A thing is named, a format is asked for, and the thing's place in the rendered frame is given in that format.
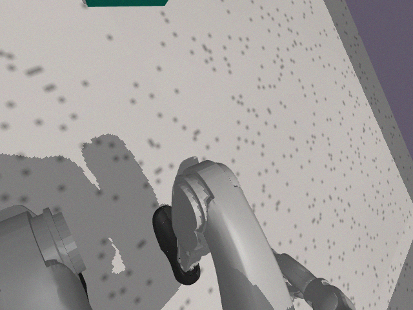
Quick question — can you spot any left robot foot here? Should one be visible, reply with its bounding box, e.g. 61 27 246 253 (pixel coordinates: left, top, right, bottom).
78 273 89 301

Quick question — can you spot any right robot arm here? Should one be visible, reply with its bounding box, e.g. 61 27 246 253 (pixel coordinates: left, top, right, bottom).
303 278 356 310

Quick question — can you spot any right robot hand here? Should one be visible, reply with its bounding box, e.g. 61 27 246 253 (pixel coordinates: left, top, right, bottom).
271 248 316 302

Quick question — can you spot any right robot foot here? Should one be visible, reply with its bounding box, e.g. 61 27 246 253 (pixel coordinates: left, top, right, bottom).
152 205 200 285

